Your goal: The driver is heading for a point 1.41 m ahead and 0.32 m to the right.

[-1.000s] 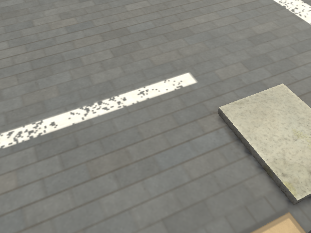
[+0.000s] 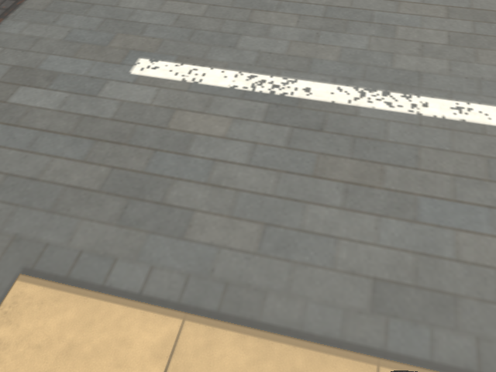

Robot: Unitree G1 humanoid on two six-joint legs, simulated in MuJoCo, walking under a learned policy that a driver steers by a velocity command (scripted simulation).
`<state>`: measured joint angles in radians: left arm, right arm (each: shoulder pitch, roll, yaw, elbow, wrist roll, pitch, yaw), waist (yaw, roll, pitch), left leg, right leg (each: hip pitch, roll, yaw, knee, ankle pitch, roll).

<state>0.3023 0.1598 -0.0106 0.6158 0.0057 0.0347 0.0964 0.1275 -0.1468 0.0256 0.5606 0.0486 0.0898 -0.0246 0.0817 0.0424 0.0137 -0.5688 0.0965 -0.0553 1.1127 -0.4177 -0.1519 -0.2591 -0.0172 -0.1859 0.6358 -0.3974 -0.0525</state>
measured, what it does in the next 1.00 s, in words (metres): walks ahead: left foot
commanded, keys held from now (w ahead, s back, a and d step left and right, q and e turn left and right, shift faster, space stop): no key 0.56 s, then w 0.36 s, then w+e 0.08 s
